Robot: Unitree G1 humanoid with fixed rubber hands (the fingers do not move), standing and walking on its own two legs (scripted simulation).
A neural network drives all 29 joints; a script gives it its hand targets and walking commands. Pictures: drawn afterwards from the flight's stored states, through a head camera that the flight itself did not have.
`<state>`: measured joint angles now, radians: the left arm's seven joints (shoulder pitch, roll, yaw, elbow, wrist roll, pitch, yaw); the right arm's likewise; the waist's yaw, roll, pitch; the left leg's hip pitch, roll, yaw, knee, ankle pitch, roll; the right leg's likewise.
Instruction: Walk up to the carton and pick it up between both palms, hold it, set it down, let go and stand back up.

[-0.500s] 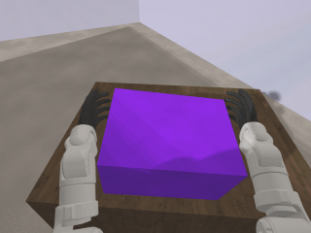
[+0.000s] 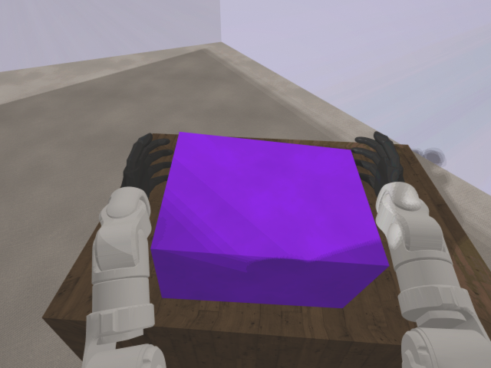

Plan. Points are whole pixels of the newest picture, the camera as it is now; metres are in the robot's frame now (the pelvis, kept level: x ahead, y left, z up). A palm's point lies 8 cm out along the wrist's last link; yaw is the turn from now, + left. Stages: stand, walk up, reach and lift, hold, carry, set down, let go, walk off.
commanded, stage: hold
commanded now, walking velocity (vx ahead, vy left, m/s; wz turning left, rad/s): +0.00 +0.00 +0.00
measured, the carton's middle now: (261, 220) +0.34 -0.01 +0.12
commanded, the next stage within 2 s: none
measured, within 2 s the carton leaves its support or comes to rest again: neither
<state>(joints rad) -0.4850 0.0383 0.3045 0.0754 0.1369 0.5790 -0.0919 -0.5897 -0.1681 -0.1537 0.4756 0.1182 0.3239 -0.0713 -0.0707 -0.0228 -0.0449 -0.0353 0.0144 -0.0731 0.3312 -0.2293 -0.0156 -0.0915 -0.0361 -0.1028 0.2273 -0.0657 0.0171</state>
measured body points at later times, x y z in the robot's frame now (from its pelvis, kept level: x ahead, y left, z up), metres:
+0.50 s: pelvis +0.00 +0.00 +0.00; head -0.05 +0.02 +0.45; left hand +0.37 +0.18 +0.20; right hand +0.37 -0.21 +0.20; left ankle -0.03 +0.13 -0.75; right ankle +0.04 -0.13 -0.75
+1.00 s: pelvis +0.00 +0.00 +0.00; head -0.05 +0.02 +0.45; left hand +0.36 +0.19 +0.20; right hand +0.37 -0.21 +0.20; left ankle -0.03 +0.13 -0.75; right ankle +0.04 -0.13 -0.75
